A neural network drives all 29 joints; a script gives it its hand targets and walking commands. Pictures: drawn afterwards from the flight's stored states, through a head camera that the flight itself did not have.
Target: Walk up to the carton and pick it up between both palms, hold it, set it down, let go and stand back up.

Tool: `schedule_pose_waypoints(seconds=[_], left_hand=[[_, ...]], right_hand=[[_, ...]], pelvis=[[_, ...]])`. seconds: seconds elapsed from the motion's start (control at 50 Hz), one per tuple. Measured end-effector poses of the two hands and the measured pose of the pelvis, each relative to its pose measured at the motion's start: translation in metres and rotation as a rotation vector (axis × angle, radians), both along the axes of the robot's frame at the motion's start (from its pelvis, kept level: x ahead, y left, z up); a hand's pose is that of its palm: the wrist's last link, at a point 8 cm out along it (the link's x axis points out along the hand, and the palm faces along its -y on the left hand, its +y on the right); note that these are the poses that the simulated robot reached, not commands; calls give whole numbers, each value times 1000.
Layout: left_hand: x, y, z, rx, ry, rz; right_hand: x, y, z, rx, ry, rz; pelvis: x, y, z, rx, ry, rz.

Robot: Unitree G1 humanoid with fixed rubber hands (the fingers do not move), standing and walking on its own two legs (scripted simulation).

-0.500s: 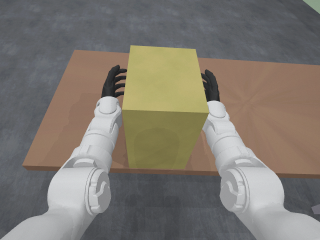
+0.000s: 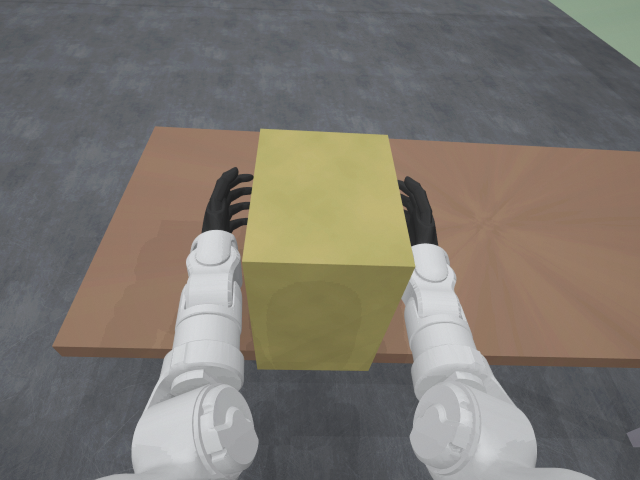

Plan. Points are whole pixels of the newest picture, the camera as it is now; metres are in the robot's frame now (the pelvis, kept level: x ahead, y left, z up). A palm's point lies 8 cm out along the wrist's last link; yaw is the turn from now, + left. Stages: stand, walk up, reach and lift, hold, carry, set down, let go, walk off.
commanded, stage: reach and lift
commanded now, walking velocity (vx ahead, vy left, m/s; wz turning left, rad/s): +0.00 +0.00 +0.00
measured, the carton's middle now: (318, 259) +0.39 +0.01 +0.05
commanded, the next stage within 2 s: none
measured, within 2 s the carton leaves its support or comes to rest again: leaves its support in 0.80 s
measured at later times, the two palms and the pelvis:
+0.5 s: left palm (223, 228) +0.40 +0.14 +0.09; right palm (419, 240) +0.39 -0.12 +0.09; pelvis +0.00 +0.00 +0.00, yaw +0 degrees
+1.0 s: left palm (223, 220) +0.38 +0.13 +0.12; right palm (431, 230) +0.38 -0.12 +0.12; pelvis -0.01 -0.01 +0.00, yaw +0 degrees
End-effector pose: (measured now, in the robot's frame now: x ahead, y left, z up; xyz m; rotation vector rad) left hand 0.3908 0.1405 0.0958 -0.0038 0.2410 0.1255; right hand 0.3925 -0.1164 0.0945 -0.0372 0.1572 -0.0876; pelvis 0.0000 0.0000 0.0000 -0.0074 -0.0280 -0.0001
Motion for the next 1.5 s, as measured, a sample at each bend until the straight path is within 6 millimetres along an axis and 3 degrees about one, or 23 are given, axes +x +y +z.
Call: schedule_pose_waypoints(seconds=[0.76, 1.02, 1.14, 1.32, 1.5], left_hand=[[2, -4, 0, 12, -2, -8], [-7, -8, 27, 11, -26, -4], [-14, -3, 40, 10, -19, -6], [-15, 7, 72, 20, -34, -4], [-7, 8, 78, 39, -10, -15]], right_hand=[[-2, -3, 0, -14, -29, -14], [-11, -6, 29, -11, -57, -18], [-18, -1, 39, 20, -52, -27], [-18, 9, 68, 43, -70, -24], [-12, 10, 76, 51, -53, -29]], pelvis=[[-1, 0, -1, -2, 22, -2], [-11, -5, -1, 0, -38, 4], [-19, -3, -1, 2, -57, 5], [-25, 1, -1, 3, -75, 11], [-20, 6, 0, 1, -78, 7]])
